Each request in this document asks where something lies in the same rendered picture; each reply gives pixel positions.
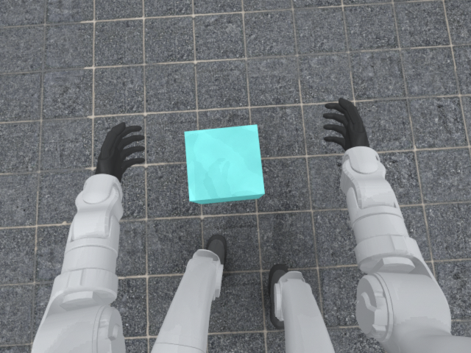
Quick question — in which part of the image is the robot left forearm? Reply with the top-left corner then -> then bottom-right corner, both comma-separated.
31,174 -> 124,353

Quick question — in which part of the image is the robot right forearm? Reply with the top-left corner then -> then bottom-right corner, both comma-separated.
340,146 -> 451,330

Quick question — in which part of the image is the right robot hand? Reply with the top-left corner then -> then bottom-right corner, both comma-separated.
323,98 -> 369,151

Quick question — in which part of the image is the right robot shin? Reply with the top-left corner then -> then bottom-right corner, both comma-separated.
277,271 -> 312,319

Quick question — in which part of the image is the robot right upper arm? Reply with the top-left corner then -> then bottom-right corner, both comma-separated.
355,272 -> 471,353

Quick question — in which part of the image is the robot left upper arm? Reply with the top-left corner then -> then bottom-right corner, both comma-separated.
34,304 -> 126,353

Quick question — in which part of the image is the right robot foot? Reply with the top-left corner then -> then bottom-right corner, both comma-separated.
268,264 -> 288,329

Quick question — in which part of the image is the left robot hand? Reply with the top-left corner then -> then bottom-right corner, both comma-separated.
95,122 -> 145,183

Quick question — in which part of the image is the carton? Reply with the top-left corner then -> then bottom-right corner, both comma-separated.
184,124 -> 265,204

